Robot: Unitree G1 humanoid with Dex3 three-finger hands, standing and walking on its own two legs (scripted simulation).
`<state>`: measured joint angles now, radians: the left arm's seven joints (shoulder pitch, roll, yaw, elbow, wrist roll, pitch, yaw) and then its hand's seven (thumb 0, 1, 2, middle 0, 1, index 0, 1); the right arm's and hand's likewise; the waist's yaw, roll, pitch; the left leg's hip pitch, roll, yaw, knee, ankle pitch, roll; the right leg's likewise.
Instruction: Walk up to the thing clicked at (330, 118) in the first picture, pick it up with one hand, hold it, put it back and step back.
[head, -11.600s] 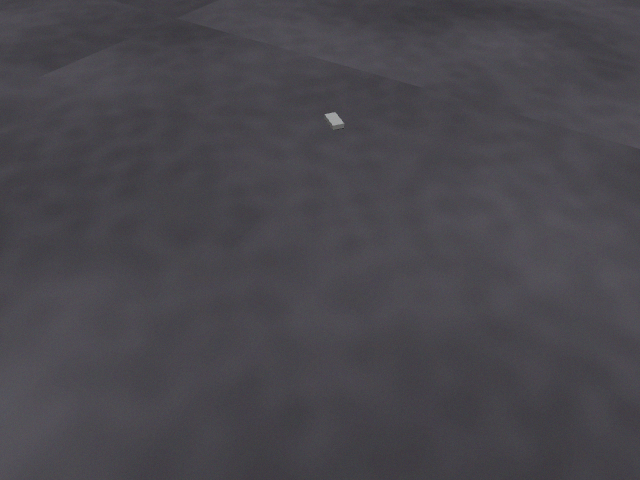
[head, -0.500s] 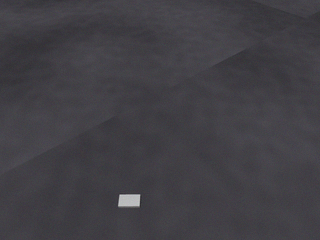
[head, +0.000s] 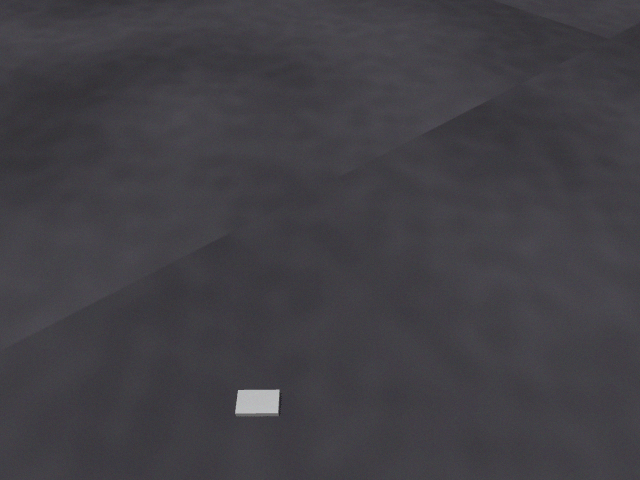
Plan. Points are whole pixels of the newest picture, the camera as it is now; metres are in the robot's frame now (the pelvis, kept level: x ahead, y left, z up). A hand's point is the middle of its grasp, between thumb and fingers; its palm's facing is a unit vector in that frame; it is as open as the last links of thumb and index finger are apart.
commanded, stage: stand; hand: left
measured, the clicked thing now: (258, 402) +0.48 +0.20 -0.77
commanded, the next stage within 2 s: walk up in 0.70 s
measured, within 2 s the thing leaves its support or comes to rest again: neither
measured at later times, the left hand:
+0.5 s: hand out of the picture +0.07 +0.26 -0.16, palm faces -0.04 -0.94 -0.34, open 7.4 cm
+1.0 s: hand out of the picture +0.09 +0.23 -0.17, palm faces -0.05 -0.92 -0.40, open 7.4 cm
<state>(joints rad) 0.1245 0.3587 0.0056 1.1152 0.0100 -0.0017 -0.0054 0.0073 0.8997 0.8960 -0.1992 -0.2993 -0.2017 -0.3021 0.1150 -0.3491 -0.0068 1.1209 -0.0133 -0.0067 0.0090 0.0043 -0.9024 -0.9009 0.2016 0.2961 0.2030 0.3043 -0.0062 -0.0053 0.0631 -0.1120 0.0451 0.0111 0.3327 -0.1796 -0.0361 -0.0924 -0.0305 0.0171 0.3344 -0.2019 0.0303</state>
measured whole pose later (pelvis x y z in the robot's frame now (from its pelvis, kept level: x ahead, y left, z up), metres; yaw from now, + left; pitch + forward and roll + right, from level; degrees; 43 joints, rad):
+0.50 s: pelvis +0.00 +0.00 +0.00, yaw +0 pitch -2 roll +0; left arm 0.13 0.36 0.00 1.11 0.01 0.00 0.00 0.01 0.90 0.90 -0.20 -0.30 -0.20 -0.30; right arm 0.12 -0.35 -0.01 1.12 -0.01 0.00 0.01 0.00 -0.90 -0.90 0.20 0.30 0.20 0.30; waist -0.01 -0.01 0.06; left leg -0.12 0.04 0.01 0.34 -0.18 -0.03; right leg -0.10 -0.03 0.02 0.33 -0.19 0.03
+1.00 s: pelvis +0.02 -0.06 -0.02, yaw -3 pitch -4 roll +0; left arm 0.22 0.42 0.11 0.98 0.04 0.03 -0.05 0.01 0.90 0.90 -0.20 -0.30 -0.20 -0.30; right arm 0.23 -0.44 -0.08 1.00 -0.04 -0.01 -0.03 0.01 -0.90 -0.90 0.20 0.30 0.21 0.30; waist 0.00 0.01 0.12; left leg -0.20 0.15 -0.02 0.66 -0.42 -0.02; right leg -0.27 -0.03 0.02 0.61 -0.26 0.02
